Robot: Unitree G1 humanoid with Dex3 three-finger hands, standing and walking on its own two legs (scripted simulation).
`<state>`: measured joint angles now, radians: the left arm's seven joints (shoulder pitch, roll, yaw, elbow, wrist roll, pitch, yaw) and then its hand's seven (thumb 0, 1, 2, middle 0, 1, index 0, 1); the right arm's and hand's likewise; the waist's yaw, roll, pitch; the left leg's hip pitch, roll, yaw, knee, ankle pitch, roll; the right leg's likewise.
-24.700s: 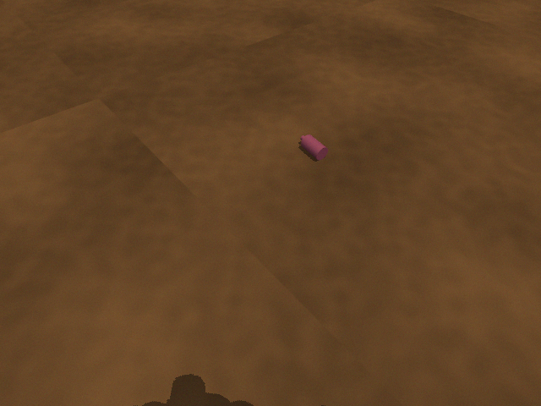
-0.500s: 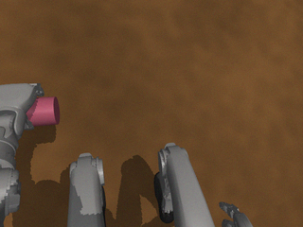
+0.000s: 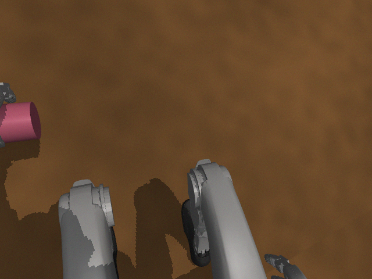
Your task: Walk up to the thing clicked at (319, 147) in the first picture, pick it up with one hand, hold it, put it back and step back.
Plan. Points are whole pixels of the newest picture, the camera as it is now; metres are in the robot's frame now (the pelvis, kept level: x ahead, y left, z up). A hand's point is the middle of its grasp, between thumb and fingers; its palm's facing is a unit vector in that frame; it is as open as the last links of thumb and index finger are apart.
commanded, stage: crouch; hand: left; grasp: from above
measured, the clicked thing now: out of the picture +0.46 +0.34 -0.20
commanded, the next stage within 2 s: lower in 0.34 s
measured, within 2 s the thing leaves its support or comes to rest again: rests again in 1.62 s
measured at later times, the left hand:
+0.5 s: hand out of the picture +0.47 +0.33 -0.20, palm faces -0.46 -0.05 -0.88, open 10.4 cm
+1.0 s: hand (5, 125) +0.47 +0.33 -0.25, palm faces -0.45 -0.08 -0.89, open 10.4 cm
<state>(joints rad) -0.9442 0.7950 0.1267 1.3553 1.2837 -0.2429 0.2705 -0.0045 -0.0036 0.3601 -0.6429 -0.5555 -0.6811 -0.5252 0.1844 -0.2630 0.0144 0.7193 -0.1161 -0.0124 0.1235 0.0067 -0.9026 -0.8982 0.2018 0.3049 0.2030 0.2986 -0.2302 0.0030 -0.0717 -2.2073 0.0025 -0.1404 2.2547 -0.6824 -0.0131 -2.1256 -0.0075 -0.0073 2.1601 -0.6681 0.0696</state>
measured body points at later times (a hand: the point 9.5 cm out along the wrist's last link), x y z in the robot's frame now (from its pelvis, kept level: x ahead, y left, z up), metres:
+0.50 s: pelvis +0.00 +0.01 -0.03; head +0.25 +0.09 +0.33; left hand +0.49 +0.33 -0.15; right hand +0.04 -0.27 -0.12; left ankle +0.08 +0.13 -0.35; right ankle +0.10 -0.15 -0.34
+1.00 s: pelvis +0.00 +0.01 -0.07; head +0.27 +0.10 +0.29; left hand +0.49 +0.33 -0.20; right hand +0.05 -0.27 -0.15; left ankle +0.08 +0.13 -0.35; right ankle +0.10 -0.15 -0.34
